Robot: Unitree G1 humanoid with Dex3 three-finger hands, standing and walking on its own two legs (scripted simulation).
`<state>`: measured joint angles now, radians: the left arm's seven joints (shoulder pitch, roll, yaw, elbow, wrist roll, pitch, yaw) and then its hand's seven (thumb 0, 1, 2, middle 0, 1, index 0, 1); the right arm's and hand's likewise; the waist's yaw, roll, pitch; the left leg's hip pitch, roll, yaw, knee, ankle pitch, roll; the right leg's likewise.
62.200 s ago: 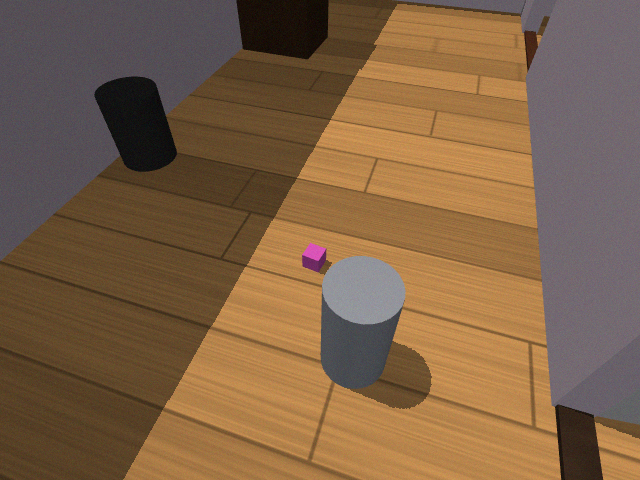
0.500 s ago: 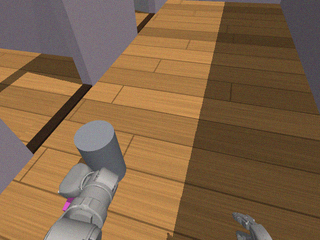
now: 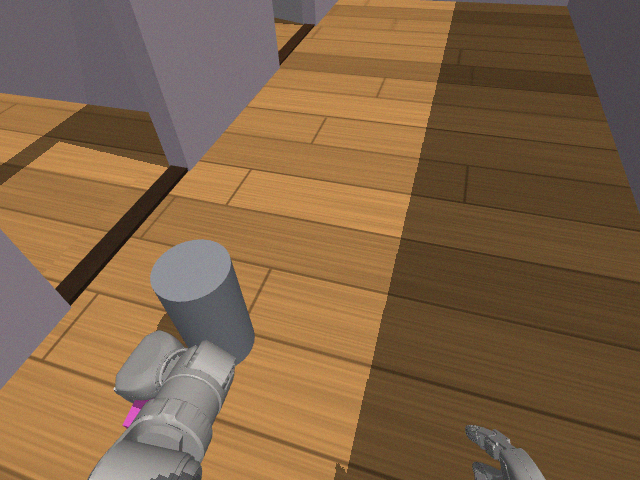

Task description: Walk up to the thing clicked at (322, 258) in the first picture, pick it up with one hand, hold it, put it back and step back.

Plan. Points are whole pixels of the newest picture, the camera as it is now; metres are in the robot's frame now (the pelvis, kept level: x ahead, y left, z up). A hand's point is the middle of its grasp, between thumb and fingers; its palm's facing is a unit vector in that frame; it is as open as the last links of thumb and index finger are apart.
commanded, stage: hold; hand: left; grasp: from above
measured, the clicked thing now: (168, 411) +0.27 +0.23 -0.09
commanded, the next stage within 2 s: crouch in 0.02 s
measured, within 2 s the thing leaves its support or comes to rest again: neither
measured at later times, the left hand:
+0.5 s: hand (189, 409) +0.28 +0.20 -0.10, palm faces -0.25 -0.41 -0.88, open 7.1 cm
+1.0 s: hand (219, 440) +0.31 +0.22 -0.36, palm faces -0.13 -0.40 -0.91, open 7.1 cm
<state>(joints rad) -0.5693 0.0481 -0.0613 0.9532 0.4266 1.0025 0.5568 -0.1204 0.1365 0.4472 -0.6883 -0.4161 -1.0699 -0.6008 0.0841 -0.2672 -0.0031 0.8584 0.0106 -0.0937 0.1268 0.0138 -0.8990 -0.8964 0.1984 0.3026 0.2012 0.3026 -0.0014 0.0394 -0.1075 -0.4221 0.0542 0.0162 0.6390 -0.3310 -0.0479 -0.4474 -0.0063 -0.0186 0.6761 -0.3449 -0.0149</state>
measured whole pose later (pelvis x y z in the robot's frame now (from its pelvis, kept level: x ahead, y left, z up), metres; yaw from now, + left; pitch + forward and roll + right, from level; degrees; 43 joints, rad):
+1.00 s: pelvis -0.08 +0.02 -0.21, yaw -2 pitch +34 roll -2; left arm -0.92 0.22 0.23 1.43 0.51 0.54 0.85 -0.11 0.17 0.46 -0.63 -0.45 -0.99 -0.63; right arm 0.11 -0.26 -0.03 0.92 -0.15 -0.15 0.16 0.01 -0.89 -0.89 0.20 0.30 0.20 0.30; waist -0.15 0.00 -0.21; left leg -1.68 0.06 -0.04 1.68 -0.61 -0.04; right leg -1.67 0.00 -0.02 1.65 -0.58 0.00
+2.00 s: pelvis -0.10 +0.02 -0.40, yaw -3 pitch +35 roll -3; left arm -1.17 0.50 0.45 1.66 0.60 0.45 0.80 -0.15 0.20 0.37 -0.67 -0.41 -1.35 -0.60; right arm 0.11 -0.31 -0.03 0.94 -0.20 -0.20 0.32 0.00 -0.92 -0.90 0.20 0.30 0.20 0.30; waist -0.24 0.04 -0.02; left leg -2.26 0.04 -0.10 2.32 -0.68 -0.04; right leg -2.25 0.00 -0.03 2.27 -0.64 0.01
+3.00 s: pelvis -0.10 +0.03 -0.44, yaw -8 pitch +29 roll -10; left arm -1.22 0.75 0.48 1.75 0.54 0.37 0.87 -0.16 0.20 0.37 -0.68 -0.38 -1.34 -0.53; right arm 0.08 -0.39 0.16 0.83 -0.25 -0.26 0.51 0.00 -0.92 -0.90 0.19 0.30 0.20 0.30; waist -0.36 -0.04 0.23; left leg -2.29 0.02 -0.21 2.48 -0.70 -0.03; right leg -2.23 0.01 -0.12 2.35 -0.63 0.03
